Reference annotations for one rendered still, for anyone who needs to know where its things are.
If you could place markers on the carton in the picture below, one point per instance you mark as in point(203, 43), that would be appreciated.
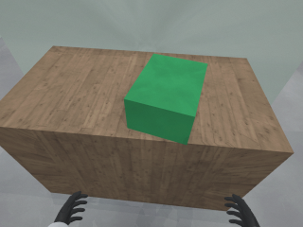
point(164, 99)

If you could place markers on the robot left hand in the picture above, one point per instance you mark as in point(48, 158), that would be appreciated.
point(68, 208)

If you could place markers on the robot right hand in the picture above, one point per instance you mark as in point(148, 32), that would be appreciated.
point(247, 217)

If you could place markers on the pedestal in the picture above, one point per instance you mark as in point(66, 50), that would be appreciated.
point(65, 123)

